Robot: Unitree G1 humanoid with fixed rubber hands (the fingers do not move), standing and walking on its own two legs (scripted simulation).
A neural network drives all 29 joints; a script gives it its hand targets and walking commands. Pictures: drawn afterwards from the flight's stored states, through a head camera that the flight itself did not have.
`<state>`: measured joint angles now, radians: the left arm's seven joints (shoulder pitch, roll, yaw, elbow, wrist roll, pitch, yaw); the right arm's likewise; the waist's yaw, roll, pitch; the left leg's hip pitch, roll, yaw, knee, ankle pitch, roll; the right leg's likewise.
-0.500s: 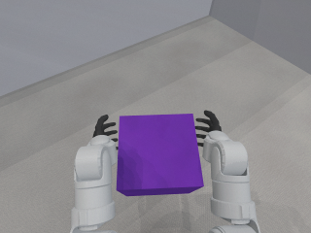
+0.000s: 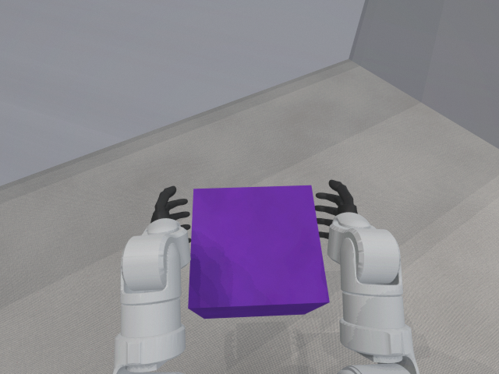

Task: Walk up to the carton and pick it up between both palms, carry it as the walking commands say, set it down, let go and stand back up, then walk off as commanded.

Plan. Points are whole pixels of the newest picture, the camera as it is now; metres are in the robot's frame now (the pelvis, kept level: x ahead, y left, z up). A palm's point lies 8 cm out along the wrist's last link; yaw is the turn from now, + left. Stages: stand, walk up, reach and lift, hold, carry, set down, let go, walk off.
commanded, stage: carry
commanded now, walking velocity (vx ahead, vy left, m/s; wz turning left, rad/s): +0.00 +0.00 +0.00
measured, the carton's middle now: (253, 257) +0.31 +0.00 -0.02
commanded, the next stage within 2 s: none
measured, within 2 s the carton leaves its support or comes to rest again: neither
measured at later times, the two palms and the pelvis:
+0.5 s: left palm (159, 239) +0.30 +0.15 +0.07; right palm (336, 238) +0.29 -0.12 +0.07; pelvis +0.00 +0.02 -0.02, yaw +0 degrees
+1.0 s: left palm (157, 269) +0.25 +0.14 +0.08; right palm (349, 266) +0.25 -0.13 +0.08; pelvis -0.04 +0.01 -0.02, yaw +0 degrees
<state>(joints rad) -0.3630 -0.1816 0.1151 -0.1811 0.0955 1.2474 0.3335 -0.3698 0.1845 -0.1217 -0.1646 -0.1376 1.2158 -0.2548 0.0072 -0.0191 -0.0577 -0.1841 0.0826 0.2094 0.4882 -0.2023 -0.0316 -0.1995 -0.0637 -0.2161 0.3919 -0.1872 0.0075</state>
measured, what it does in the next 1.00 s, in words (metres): stands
